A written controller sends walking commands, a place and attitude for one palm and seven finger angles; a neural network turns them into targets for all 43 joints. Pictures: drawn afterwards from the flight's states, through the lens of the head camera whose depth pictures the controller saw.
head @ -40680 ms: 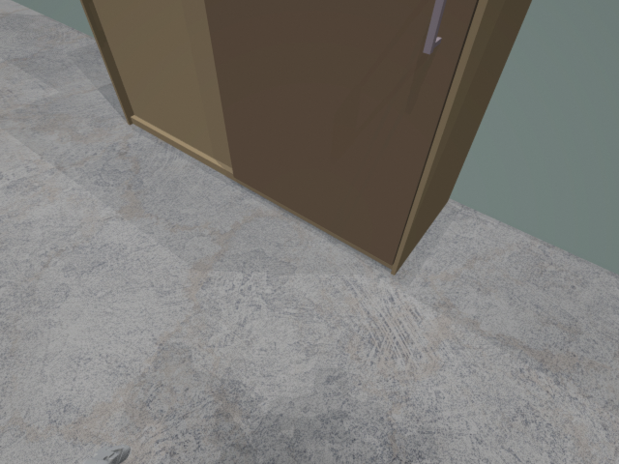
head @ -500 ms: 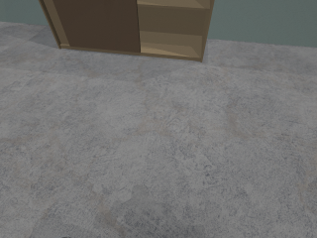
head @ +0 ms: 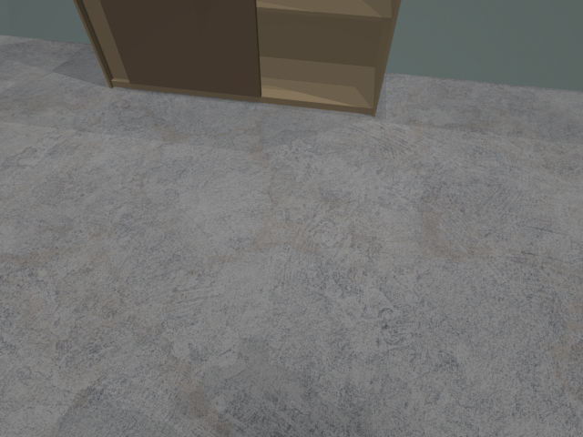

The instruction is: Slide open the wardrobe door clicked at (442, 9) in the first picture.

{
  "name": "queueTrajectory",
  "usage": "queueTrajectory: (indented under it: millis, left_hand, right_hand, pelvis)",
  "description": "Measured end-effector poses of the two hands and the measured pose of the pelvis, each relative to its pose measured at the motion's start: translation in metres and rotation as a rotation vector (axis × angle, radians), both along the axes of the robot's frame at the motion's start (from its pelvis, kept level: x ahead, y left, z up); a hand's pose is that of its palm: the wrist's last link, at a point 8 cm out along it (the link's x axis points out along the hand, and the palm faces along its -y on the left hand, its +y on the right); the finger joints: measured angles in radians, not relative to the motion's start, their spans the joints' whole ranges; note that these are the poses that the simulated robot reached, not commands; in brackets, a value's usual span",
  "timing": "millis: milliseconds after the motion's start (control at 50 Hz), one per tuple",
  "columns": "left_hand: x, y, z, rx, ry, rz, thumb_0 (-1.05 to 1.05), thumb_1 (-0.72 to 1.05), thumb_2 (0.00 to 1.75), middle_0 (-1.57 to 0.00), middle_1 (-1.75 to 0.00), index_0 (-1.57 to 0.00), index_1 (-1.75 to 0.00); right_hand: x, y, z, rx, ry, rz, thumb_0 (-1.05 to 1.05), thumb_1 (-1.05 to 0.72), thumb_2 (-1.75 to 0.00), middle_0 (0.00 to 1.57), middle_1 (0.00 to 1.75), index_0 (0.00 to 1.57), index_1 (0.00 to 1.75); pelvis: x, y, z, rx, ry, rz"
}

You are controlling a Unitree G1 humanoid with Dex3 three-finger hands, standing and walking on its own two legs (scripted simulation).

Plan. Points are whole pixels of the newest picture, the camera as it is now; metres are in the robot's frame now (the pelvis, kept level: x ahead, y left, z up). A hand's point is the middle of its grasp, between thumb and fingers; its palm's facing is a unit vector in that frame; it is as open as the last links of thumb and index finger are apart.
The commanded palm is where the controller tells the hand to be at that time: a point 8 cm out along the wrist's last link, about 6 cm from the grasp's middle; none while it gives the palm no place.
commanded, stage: look to check the result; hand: right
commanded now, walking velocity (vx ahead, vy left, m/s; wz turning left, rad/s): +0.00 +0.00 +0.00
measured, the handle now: out of the picture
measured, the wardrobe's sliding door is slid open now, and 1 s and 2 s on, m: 0.70 0.70 0.70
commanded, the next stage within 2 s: stand and wait in 1.72 s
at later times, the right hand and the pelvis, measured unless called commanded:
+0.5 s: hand out of the picture +0.07 -0.22 -0.16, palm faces -0.05 +0.95 -0.32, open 7.4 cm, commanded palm none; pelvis +0.00 +0.02 +0.00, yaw +1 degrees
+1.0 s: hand out of the picture +0.06 -0.21 -0.16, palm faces -0.07 +0.94 -0.32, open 7.4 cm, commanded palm none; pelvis -0.01 +0.03 +0.00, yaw +1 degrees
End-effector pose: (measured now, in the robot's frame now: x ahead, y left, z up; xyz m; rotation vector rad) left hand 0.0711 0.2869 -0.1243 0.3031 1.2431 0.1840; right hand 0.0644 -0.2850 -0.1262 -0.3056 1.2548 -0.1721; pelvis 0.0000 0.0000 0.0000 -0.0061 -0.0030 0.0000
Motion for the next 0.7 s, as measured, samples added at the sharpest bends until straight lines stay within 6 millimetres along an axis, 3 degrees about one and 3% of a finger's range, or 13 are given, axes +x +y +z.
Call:
queueTrajectory:
  millis: [700]
  left_hand:
    - [-0.012,0.03,0.001,0.005,-0.006,0.021,0.01,0.9,0.9,-0.2,-0.3,-0.2,-0.3]
  right_hand:
    - [-0.002,0.025,0.003,-0.006,-0.01,0.019,0.01,-0.91,-0.9,0.2,0.3,0.2,0.3]
  pelvis:
    - [-0.008,0.026,0.001,0.001,-0.015,0.017]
